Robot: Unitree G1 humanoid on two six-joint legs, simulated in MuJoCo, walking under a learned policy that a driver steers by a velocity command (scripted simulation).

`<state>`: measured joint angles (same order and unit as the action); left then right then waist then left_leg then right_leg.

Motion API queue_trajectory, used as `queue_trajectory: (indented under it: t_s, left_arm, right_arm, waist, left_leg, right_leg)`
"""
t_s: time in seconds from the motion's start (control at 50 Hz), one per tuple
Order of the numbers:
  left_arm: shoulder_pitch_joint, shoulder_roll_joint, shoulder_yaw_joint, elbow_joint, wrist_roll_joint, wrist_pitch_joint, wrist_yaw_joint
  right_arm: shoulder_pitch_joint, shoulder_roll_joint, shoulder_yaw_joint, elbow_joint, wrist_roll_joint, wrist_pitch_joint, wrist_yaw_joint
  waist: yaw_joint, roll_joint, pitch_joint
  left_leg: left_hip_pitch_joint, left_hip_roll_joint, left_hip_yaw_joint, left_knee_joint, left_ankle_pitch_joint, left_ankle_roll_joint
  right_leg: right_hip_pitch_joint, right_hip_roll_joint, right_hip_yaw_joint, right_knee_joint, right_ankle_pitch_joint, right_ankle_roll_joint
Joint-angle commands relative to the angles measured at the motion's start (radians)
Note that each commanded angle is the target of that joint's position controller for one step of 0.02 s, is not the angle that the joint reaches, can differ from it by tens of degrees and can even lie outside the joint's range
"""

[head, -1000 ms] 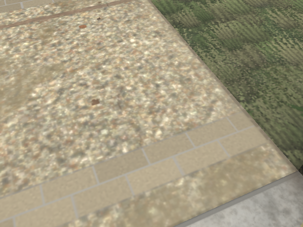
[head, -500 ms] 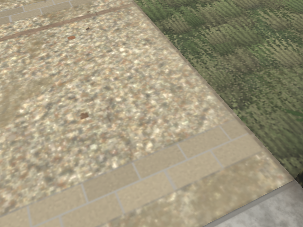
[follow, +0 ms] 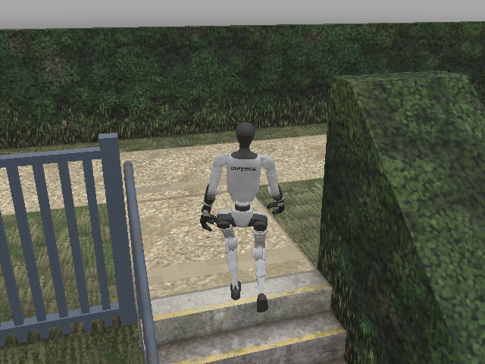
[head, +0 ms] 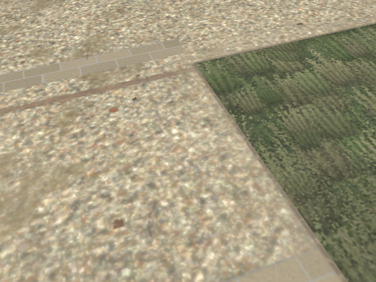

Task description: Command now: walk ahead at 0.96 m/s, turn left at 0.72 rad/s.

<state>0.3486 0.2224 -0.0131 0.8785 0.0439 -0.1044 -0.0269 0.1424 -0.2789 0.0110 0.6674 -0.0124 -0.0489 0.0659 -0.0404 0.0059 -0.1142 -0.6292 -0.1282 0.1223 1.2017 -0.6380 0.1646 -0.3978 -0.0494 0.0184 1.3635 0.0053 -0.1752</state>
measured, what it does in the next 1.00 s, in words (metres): climbs, turning left: right foot, then left foot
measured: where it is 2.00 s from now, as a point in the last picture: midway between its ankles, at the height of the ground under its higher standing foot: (56, 117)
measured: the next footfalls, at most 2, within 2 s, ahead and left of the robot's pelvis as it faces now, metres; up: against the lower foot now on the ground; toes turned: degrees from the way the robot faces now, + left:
right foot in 0.34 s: +0.45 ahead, -0.11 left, +0.00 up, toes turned +26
left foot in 0.76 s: +0.63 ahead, +0.39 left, +0.00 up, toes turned +44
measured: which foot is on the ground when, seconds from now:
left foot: down 0.00-0.32, up 0.34-0.74, down 0.76-1.00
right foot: up 0.00-0.32, down 0.34-0.78, up 0.80-1.00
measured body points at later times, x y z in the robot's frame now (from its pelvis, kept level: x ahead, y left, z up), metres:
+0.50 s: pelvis +0.36 +0.02 +0.09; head +0.35 +0.04 +0.54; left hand +0.26 +0.33 -0.01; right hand +0.64 -0.14 +0.03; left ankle +0.26 +0.07 -0.48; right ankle +0.41 -0.12 -0.64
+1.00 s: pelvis +0.67 +0.33 +0.10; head +0.67 +0.34 +0.55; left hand +0.62 +0.63 -0.01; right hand +0.86 +0.14 -0.01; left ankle +0.60 +0.36 -0.64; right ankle +0.83 +0.22 -0.52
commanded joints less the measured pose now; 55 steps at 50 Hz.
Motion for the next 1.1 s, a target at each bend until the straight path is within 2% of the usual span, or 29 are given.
queue_trajectory:
  t_s: [0.02, 0.06, 0.08, 0.16, 0.18, 0.24, 0.28, 0.32, 0.34, 0.36, 0.38, 0.4, 0.42, 0.44, 0.5, 0.58, 0.66, 0.72, 0.74, 0.76, 0.78, 0.8, 0.82, 0.84, 0.86, 0.88, 0.92, 0.98, 1.1]
  left_arm:
    - [-0.39, -0.128, -0.04, -0.393, 0.005, -0.095, -0.093]
    - [-0.205, -0.176, -0.084, -0.373, 0.008, -0.053, -0.082]
    - [-0.153, -0.116, -0.078, -0.353, 0.001, -0.04, -0.074]
    - [-0.393, 0.017, -0.06, -0.457, 0.005, -0.061, 0.013]
    - [-0.442, 0.034, -0.05, -0.479, -0.004, -0.069, 0.029]
    - [-0.464, 0.097, 0.011, -0.484, -0.1, -0.055, 0.053]
    - [-0.387, 0.187, 0.068, -0.465, -0.127, -0.04, 0.061]
    - [-0.055, 0.229, 0.108, -0.383, -0.138, -0.04, 0.069]
    - [0.168, 0.264, 0.12, -0.34, -0.113, -0.03, 0.065]
    - [0.142, 0.298, 0.118, -0.33, -0.026, -0.038, 0.059]
    - [0.051, 0.191, 0.115, -0.353, -0.015, -0.041, 0.062]
    - [0.041, 0.126, 0.108, -0.322, -0.025, -0.04, 0.065]
    - [0.043, 0.134, 0.107, -0.285, -0.015, -0.032, 0.06]
    - [0.02, 0.131, 0.105, -0.253, -0.008, -0.03, 0.051]
    - [-0.028, 0.05, 0.073, -0.153, -0.032, -0.029, 0.036]
    - [-0.129, 0.151, 0.087, -0.125, -0.027, -0.039, 0.038]
    - [0.038, 0.26, 0.108, -0.057, -0.054, -0.026, 0.03]
    - [0.09, 0.332, 0.11, -0.021, -0.053, 0.006, 0.032]
    - [0.085, 0.355, 0.107, -0.015, -0.04, 0.015, 0.037]
    - [0.059, 0.342, 0.099, -0.018, -0.04, 0.024, 0.044]
    - [0.069, 0.258, 0.073, -0.055, -0.029, 0.018, 0.05]
    - [0.187, 0.106, 0.026, -0.098, -0.062, -0.019, 0.031]
    - [0.075, 0.207, 0.058, -0.096, -0.112, -0.052, 0.024]
    - [-0.024, 0.17, 0.056, -0.142, -0.144, -0.054, 0.024]
    - [-0.066, 0.125, 0.044, -0.159, -0.123, -0.045, 0.029]
    - [-0.066, 0.115, 0.051, -0.151, -0.098, -0.025, 0.033]
    - [0.044, 0.093, 0.061, -0.114, -0.102, 0.024, 0.015]
    - [-0.003, 0.075, 0.07, -0.116, -0.1, 0.061, 0.018]
    - [-0.225, 0.08, 0.067, -0.19, -0.075, 0.037, -0.016]
  right_arm:
    - [0.359, 0.177, 0.044, 0.154, 0.008, -0.022, 0.006]
    - [0.264, 0.158, 0.029, 0.144, 0.024, -0.012, 0.021]
    - [0.164, 0.107, 0.006, 0.113, 0.036, -0.014, 0.017]
    - [0.188, -0.007, -0.026, 0.068, 0.049, -0.075, -0.053]
    - [0.235, -0.036, -0.04, 0.063, 0.064, -0.075, -0.07]
    - [0.303, -0.041, -0.042, 0.054, 0.066, -0.067, -0.08]
    - [0.289, -0.079, -0.056, 0.051, 0.057, -0.052, -0.08]
    - [0.194, -0.07, -0.064, -0.001, 0.007, -0.026, -0.07]
    - [0.206, 0.041, -0.033, -0.043, -0.038, -0.033, -0.07]
    - [0.346, 0.171, 0.002, -0.081, 0.035, -0.036, -0.05]
    - [0.293, 0.067, -0.01, -0.077, 0.09, -0.031, -0.063]
    - [0.15, 0.0, -0.029, -0.097, 0.082, -0.028, -0.068]
    - [0.082, -0.014, -0.032, -0.119, 0.066, -0.023, -0.066]
    - [0.057, -0.005, -0.035, -0.138, 0.056, -0.015, -0.062]
    - [0.039, 0.071, -0.021, -0.195, 0.088, 0.025, -0.046]
    - [0.02, 0.017, -0.032, -0.225, 0.053, 0.038, -0.033]
    - [-0.169, 0.011, -0.03, -0.254, 0.057, 0.013, -0.013]
    - [-0.213, -0.048, -0.064, -0.287, 0.054, -0.006, -0.003]
    - [-0.115, -0.101, -0.094, -0.282, 0.047, -0.01, -0.006]
    - [0.155, -0.17, -0.137, -0.209, 0.048, -0.005, -0.019]
    - [0.368, -0.23, -0.163, -0.131, 0.047, 0.006, -0.04]
    - [0.354, -0.31, -0.161, -0.132, 0.022, -0.011, -0.042]
    - [0.416, -0.176, -0.133, -0.099, 0.0, -0.027, -0.038]
    - [0.382, -0.146, -0.122, -0.071, -0.007, -0.037, -0.035]
    - [0.309, -0.127, -0.118, -0.048, 0.001, -0.051, -0.029]
    - [0.216, -0.061, -0.102, -0.043, 0.0, -0.064, -0.023]
    - [0.138, 0.013, -0.089, -0.026, -0.001, -0.082, -0.015]
    - [0.135, 0.001, -0.096, 0.016, 0.002, -0.097, -0.028]
    - [0.197, -0.052, -0.1, 0.068, -0.009, -0.103, -0.086]
  waist:
    - [0.046, 0.014, 0.214]
    - [0.17, -0.099, 0.194]
    - [0.209, -0.116, 0.197]
    - [0.109, -0.093, 0.23]
    - [0.066, -0.069, 0.185]
    - [0.05, 0.059, 0.09]
    - [0.095, 0.172, 0.039]
    - [0.225, 0.192, -0.164]
    - [0.245, 0.001, -0.303]
    - [0.138, -0.547, -0.353]
    - [0.163, -0.479, -0.19]
    - [0.192, -0.288, -0.05]
    - [0.171, -0.084, 0.005]
    - [0.135, -0.013, 0.063]
    - [0.039, -0.047, 0.21]
    - [-0.018, -0.021, 0.25]
    - [0.071, 0.083, 0.331]
    - [0.04, -0.06, 0.256]
    - [-0.043, -0.142, 0.172]
    - [-0.191, -0.166, 0.037]
    - [-0.231, -0.078, -0.09]
    - [-0.088, 0.284, -0.316]
    - [-0.159, 0.102, -0.318]
    - [-0.123, 0.09, -0.11]
    - [-0.063, -0.022, 0.021]
    - [-0.003, -0.036, 0.075]
    - [0.082, 0.051, 0.102]
    - [0.082, 0.028, 0.182]
    - [0.025, 0.004, 0.265]
  left_leg:
    - [0.348, 0.166, -0.798, -0.747, 0.104, 0.114]
    - [0.264, 0.095, -0.588, -0.72, 0.168, 0.049]
    - [0.169, 0.076, -0.542, -0.793, 0.105, 0.058]
    - [-0.095, 0.073, -0.558, -1.034, 0.277, 0.099]
    - [-0.056, 0.088, -0.539, -1.07, 0.336, 0.092]
    - [0.243, 0.094, -0.559, -1.0, 0.524, 0.051]
    - [0.505, 0.105, -0.581, -0.821, 0.919, 0.012]
    - [0.43, 0.105, -0.541, -0.39, 0.999, -0.031]
    - [0.239, 0.085, -0.471, -0.118, 0.58, -0.015]
    - [-0.15, -0.009, -0.379, 0.15, 0.094, -0.064]
    - [-0.295, 0.114, -0.331, 0.317, 0.199, -0.059]
    - [-0.347, 0.152, -0.275, 0.396, 0.28, -0.063]
    - [-0.306, 0.191, -0.241, 0.427, 0.305, -0.073]
    - [-0.28, 0.221, -0.238, 0.411, 0.322, -0.081]
    - [-0.294, 0.313, -0.256, 0.372, 0.27, -0.087]
    - [-0.164, 0.317, -0.238, 0.117, 0.528, -0.134]
    - [-0.086, 0.249, -0.116, -0.264, 0.593, -0.063]
    - [0.019, 0.118, 0.012, -0.415, 0.437, -0.018]
    - [0.189, 0.073, 0.024, -0.449, 0.41, 0.013]
    - [0.562, 0.037, 0.025, -0.542, 0.517, 0.046]
    - [1.007, 0.172, -0.23, -0.505, 0.515, 0.047]
    - [1.223, 0.488, -0.896, -0.785, 0.148, 0.202]
    - [1.132, 0.492, -0.974, -0.9, 0.048, 0.13]
    - [0.95, 0.479, -0.799, -0.909, 0.135, 0.106]
    - [0.755, 0.456, -0.665, -0.925, 0.231, 0.082]
    - [0.613, 0.408, -0.541, -0.933, 0.281, 0.043]
    - [0.441, 0.371, -0.372, -0.973, 0.402, 0.002]
    - [0.381, 0.326, -0.138, -1.02, 0.61, -0.061]
    - [0.494, 0.277, 0.087, -1.076, 0.86, -0.142]
  right_leg:
    - [-0.807, 0.101, 0.125, 0.88, -0.286, -0.057]
    - [-0.772, 0.031, 0.098, 0.769, -0.262, -0.008]
    - [-0.688, -0.013, 0.076, 0.542, -0.254, 0.04]
    - [-0.303, -0.041, -0.067, -0.096, -0.064, 0.181]
    - [-0.15, -0.039, -0.07, -0.281, -0.01, 0.198]
    - [0.095, 0.081, -0.033, -0.753, -0.025, 0.24]
    - [0.144, 0.127, -0.015, -0.889, -0.111, 0.23]
    - [0.525, -0.004, 0.069, -0.846, -0.176, 0.152]
    - [0.835, -0.18, 0.233, -0.784, -0.401, 0.101]
    - [1.031, -0.4, 0.828, -1.015, -0.592, -0.076]
    - [0.898, -0.406, 0.892, -1.096, -0.825, -0.076]
    - [0.758, -0.376, 0.714, -1.102, -0.747, -0.043]
    - [0.636, -0.338, 0.548, -1.091, -0.548, -0.027]
    - [0.527, -0.291, 0.439, -1.099, -0.443, -0.01]
    - [0.304, -0.254, 0.204, -1.157, -0.343, 0.04]
    - [0.091, -0.196, -0.053, -1.238, -0.189, 0.052]
    - [0.252, -0.227, -0.136, -1.345, -0.046, 0.025]
    - [0.497, -0.262, -0.185, -1.14, 0.801, 0.025]
    - [0.497, -0.277, -0.186, -0.964, 1.049, 0.029]
    - [0.366, -0.247, -0.207, -0.694, 1.122, 0.05]
    - [0.012, -0.163, -0.152, -0.304, 0.464, 0.09]
    - [-0.29, 0.061, -0.005, 0.134, -0.449, 0.11]
    - [-0.353, 0.044, 0.216, 0.212, -0.426, 0.076]
    - [-0.415, 0.017, 0.172, 0.194, -0.392, 0.079]
    - [-0.407, -0.041, 0.149, 0.137, -0.339, 0.087]
    - [-0.358, -0.095, 0.146, 0.072, -0.25, 0.083]
    - [-0.239, -0.14, 0.155, 0.025, -0.165, 0.098]
    - [-0.308, -0.129, 0.14, -0.036, -0.082, 0.123]
    - [-0.349, -0.032, -0.022, -0.447, 0.243, 0.103]
Over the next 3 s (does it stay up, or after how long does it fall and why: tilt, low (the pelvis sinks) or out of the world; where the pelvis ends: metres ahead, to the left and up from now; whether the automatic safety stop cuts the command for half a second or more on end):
stays up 1.60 0.67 0.10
